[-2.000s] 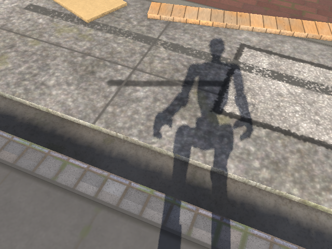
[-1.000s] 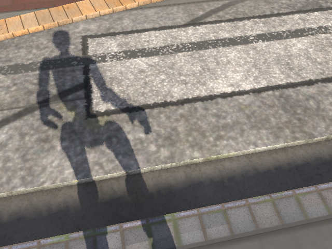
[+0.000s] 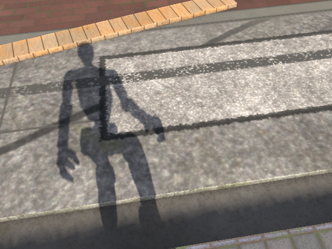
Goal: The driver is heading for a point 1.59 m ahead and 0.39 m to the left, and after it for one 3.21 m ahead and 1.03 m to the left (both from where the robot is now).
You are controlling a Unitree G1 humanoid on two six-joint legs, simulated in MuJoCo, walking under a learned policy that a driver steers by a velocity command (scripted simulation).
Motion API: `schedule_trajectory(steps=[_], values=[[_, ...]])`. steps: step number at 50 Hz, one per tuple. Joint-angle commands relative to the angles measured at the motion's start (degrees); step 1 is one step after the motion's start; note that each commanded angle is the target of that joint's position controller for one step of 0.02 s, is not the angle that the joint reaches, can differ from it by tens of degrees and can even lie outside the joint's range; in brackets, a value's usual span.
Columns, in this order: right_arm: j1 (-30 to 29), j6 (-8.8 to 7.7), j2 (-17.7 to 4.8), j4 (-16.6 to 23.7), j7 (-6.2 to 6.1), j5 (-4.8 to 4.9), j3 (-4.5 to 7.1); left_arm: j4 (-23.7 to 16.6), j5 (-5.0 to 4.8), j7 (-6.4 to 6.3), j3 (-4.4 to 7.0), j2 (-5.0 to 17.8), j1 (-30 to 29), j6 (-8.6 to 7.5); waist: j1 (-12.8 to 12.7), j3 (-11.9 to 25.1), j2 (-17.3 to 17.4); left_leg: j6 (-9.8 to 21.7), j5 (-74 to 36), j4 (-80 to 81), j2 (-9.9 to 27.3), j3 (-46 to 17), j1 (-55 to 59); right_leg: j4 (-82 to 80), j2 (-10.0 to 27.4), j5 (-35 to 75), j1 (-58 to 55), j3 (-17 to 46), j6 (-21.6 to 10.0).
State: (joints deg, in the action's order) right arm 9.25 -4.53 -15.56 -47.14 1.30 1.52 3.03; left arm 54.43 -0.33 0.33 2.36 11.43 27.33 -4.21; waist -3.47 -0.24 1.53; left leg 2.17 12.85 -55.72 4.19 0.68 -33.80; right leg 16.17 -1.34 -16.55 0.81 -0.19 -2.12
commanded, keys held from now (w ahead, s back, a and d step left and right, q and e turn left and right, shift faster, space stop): w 0.92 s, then w+q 0.08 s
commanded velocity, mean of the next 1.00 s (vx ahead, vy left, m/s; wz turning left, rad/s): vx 0.48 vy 0.00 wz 0.01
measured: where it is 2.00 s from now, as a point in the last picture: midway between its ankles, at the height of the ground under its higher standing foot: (183, 146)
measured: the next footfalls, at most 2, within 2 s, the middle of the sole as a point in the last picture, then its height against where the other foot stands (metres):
left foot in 0.22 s outside the picture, level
right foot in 1.00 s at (236, 199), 0.14 m lower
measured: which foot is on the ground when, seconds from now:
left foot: up 0.00-0.20, down 0.22-1.00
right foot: down 0.00-0.22, up 0.24-0.98, down 1.00-1.00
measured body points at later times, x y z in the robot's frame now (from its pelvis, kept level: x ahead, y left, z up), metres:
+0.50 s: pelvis +0.26 +0.08 +0.00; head +0.27 +0.08 +0.45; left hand +0.39 +0.35 -0.11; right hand +0.29 -0.19 -0.13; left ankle +0.26 +0.15 -0.74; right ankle +0.37 -0.11 -0.68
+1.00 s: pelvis +0.59 -0.06 -0.12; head +0.63 -0.08 +0.33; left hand +0.85 +0.16 -0.19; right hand +0.46 -0.33 -0.25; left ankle +0.27 +0.15 -0.73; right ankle +0.78 -0.22 -0.83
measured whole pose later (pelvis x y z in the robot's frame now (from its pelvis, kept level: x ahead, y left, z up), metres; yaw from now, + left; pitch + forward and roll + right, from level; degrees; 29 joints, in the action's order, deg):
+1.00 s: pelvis +0.59 -0.06 -0.12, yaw +1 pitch +1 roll +4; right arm 33.8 -2.8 -15.3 -53.3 -2.3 1.5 3.9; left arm 43.4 -1.7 5.3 2.6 16.3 -1.6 -6.9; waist 8.3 -2.3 -2.3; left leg -3.9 44.1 -43.5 5.6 -1.5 9.9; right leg 28.0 6.6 22.6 33.2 4.5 -0.2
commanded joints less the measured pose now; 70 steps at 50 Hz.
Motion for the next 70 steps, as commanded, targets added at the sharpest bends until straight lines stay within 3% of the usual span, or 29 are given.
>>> schedule_trajectory(steps=[1,7,10,11,12,13,14,15,18,23,26,36,38,41,42,45,47,50,51,52,53,54,55,56,58,60,62,65,70], values=[[-10.8,-0.79,0.9,6.7,1.20,-0.37,-1.07,-2.4,0.13,-1.22,1.41,9.1,0.9,0.18,-1.1,-6.2,-6.1,-1.9,-8.2,13.5,-0.2,1.6,-6.7,-7.9,11.7,18.1,0.4,8.0,-8.5],[-14.3,-0.68,-4.0,9.5,1.82,0.28,0.13,-0.7,-1.03,-1.49,2.18,11.1,0.9,-0.06,1.4,-7.5,-7.1,1.0,-13.2,24.8,-2.3,0.1,3.2,-7.8,15.6,22.2,-0.4,6.3,-6.6],[3.0,-0.34,-8.1,4.6,1.14,0.30,2.80,-1.2,-0.02,-1.65,2.48,12.0,-1.0,1.34,10.5,4.4,-7.6,4.8,-10.0,24.0,-5.9,2.7,24.8,13.3,12.4,45.0,-0.6,1.8,-3.0],[13.0,0.05,-11.7,2.7,0.41,-0.31,3.79,-2.2,0.96,-1.80,1.60,9.9,0.2,1.73,13.5,12.3,-1.4,8.0,-6.0,22.7,4.2,-9.4,41.6,31.8,9.4,29.8,11.3,0.1,-1.3],[16.1,-0.04,-15.6,1.1,1.06,-0.82,4.23,-2.3,0.18,-1.18,-0.77,0.2,9.4,0.69,8.3,22.2,15.9,17.4,12.8,33.2,16.8,-38.7,56.7,53.0,-2.2,-11.3,29.6,2.2,1.8],[14.3,-0.16,-10.0,1.2,1.36,-0.23,2.74,-1.9,-1.27,-0.81,0.40,5.5,5.9,-0.68,9.5,18.6,12.7,15.8,20.0,41.3,16.5,-46.4,53.2,60.9,-0.7,-14.9,36.5,8.5,0.8],[9.5,-0.36,-7.4,1.7,1.28,-0.36,2.04,-4.1,-2.69,-0.72,1.56,9.3,-1.0,-1.35,8.9,9.0,8.5,13.0,16.4,41.6,15.4,-37.6,45.2,63.1,2.1,-10.7,40.7,6.9,-0.1],[5.1,-0.58,-6.7,2.7,1.23,-1.01,1.73,-5.1,-2.46,-1.20,1.66,10.0,-4.7,-1.80,7.3,5.0,2.3,11.7,8.4,42.2,13.6,-30.5,36.7,61.0,4.9,-5.1,38.4,5.9,-0.4],[0.2,-1.56,-3.6,2.4,1.62,-2.39,1.08,-4.9,-1.07,-1.69,2.21,8.2,-3.7,-0.38,2.4,2.8,3.2,10.8,-4.0,45.4,8.3,-18.4,24.0,53.0,9.7,1.9,30.0,6.4,-0.3],[3.5,-2.19,-7.1,-0.7,-0.05,-1.71,1.79,-8.7,0.09,-2.25,2.48,8.7,-13.3,0.99,3.0,-2.8,0.6,12.3,-6.1,51.2,8.0,-13.0,21.0,36.2,11.4,10.5,35.8,5.9,1.6],[6.2,-1.48,-8.6,-2.3,-0.83,-1.91,2.13,-10.5,0.92,-1.20,1.68,6.1,-18.6,0.18,4.8,-1.0,0.3,11.0,-14.2,50.3,5.5,-7.2,21.9,27.5,9.4,20.9,32.4,3.4,2.4],[16.7,0.80,-7.3,-4.3,-1.00,-1.71,1.54,-13.7,-0.56,2.74,2.30,8.5,-27.5,-1.26,8.0,-3.5,1.7,12.9,-21.2,37.4,11.1,-10.1,39.0,33.2,8.7,12.3,47.6,1.6,0.5],[26.1,0.76,-6.8,-7.6,-3.41,-0.15,2.07,-16.6,-1.31,3.60,2.18,8.6,-34.1,-2.63,11.4,-5.1,4.0,10.4,-16.7,32.1,15.7,-16.8,60.4,33.4,12.2,11.9,69.7,9.0,0.1],[32.0,0.83,-7.0,-7.5,-4.90,-0.71,2.51,-19.3,-1.51,5.00,1.23,6.9,-43.1,-4.43,15.5,-8.9,2.1,9.4,-13.2,29.1,16.5,-19.8,64.9,31.8,12.5,8.3,82.4,6.8,1.0],[27.5,0.57,-6.0,-5.6,-5.57,-0.54,2.04,-19.3,-1.68,5.66,1.03,7.1,-41.7,-4.68,12.7,-10.2,1.4,7.6,-11.3,29.6,15.0,-16.8,55.7,25.3,14.4,18.5,74.7,8.4,1.0],[18.9,0.11,-8.6,-1.5,-4.77,-0.64,2.50,-15.7,-1.00,7.38,0.06,5.0,-33.9,-3.95,9.8,-6.6,-0.6,4.8,5.3,35.3,6.6,-5.5,17.5,18.0,6.4,47.1,24.6,1.5,0.5],[16.9,0.08,-8.8,-1.2,-3.83,-0.11,2.67,-13.3,-2.22,5.54,1.18,8.3,-28.3,-2.55,6.2,-5.5,0.5,2.7,4.6,28.1,5.1,-4.0,22.2,16.4,6.2,43.3,19.3,3.6,1.6],[15.9,1.48,-8.8,-1.9,-3.32,0.19,2.67,-4.4,-0.98,3.55,4.00,14.1,-4.9,-1.74,-4.0,5.1,1.1,-2.3,-9.5,-6.6,3.2,-4.4,26.7,7.4,8.0,49.6,-1.1,2.5,2.5],[25.7,1.81,-0.9,-4.8,-2.18,-0.20,1.09,-2.6,1.35,3.77,4.33,16.6,-0.1,-1.81,-3.1,11.4,-11.9,-7.4,23.7,-35.2,-3.3,-4.8,6.4,15.5,13.9,50.2,-25.2,5.9,-2.8],[33.5,0.68,3.4,-5.5,-0.82,0.04,-0.67,-1.6,1.99,4.37,4.07,19.0,2.8,-1.81,-0.5,22.5,-23.4,-6.0,37.6,-49.6,-3.4,-15.4,-7.7,31.0,19.7,60.0,-38.9,11.0,-5.1],[30.3,-1.04,-2.2,-5.8,-0.45,0.97,0.57,-3.6,2.12,3.88,3.62,16.4,1.9,-0.27,-2.3,23.0,-19.2,-5.1,37.0,-50.1,-1.9,-18.1,-9.4,29.7,19.4,58.5,-32.3,10.5,-4.9],[26.3,-1.49,-2.8,-4.4,-0.96,1.90,1.03,-2.4,1.86,3.50,3.95,17.6,2.9,1.01,-1.8,23.9,-12.3,-5.1,34.5,-50.6,-0.9,-15.8,-11.5,25.7,21.5,48.9,-28.3,12.7,-5.7],[22.3,-0.38,0.4,1.0,-2.54,3.31,0.01,1.0,0.70,3.14,4.83,20.9,2.9,1.87,0.8,26.5,-11.2,-6.2,26.6,-53.2,-1.4,-7.4,-15.8,7.3,29.1,15.4,-22.6,31.3,-10.3],[22.6,1.22,1.0,2.3,-3.49,5.39,-0.64,1.3,0.36,3.18,5.27,22.1,-0.9,1.43,3.6,24.2,-14.1,-4.8,17.1,-54.7,2.0,-6.3,-17.1,-0.2,34.4,-10.8,-13.8,42.9,-14.2],[15.7,4.46,-3.4,3.5,-4.27,2.35,0.58,-2.6,0.29,2.97,1.79,11.0,-16.6,-0.77,5.7,10.1,-8.3,-0.9,7.2,-41.3,5.8,-8.3,-9.7,-2.3,30.2,-16.9,10.4,29.1,-8.4],[11.4,5.86,-2.4,4.4,-4.51,0.79,1.61,-2.6,1.39,1.98,1.33,9.8,-24.0,-1.77,8.3,0.3,-10.5,-1.4,1.1,-27.6,5.0,-8.4,-3.8,-3.0,22.8,-4.0,23.1,11.6,-4.4],[8.6,5.95,-1.7,5.3,-4.17,-0.35,1.87,-1.8,2.52,-0.12,1.23,9.3,-20.8,-1.90,7.2,-1.3,-13.5,-3.2,-3.3,-21.3,4.0,-6.7,-3.7,-4.2,20.9,2.3,20.6,3.9,-5.1],[3.7,6.20,-1.6,8.2,-2.20,-0.68,1.67,-2.1,1.55,-2.10,2.23,11.2,-18.5,-1.10,7.7,-1.1,-10.3,-2.6,-3.3,-7.0,3.7,-4.1,-3.2,-7.1,19.7,4.7,14.2,-2.1,-4.9],[1.1,7.72,-3.1,8.7,-0.23,-0.61,2.61,-3.5,-0.01,-1.53,4.03,14.2,-19.6,0.56,8.7,-4.1,-4.1,2.2,3.5,-4.4,3.1,2.4,-1.7,-6.0,19.3,14.9,4.7,-10.2,-4.2]])
Keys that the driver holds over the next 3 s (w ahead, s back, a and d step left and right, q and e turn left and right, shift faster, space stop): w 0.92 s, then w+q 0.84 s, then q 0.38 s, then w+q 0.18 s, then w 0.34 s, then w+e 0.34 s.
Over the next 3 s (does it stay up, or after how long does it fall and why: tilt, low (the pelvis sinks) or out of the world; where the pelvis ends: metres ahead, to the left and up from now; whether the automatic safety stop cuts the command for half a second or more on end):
stays up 1.37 0.29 -0.15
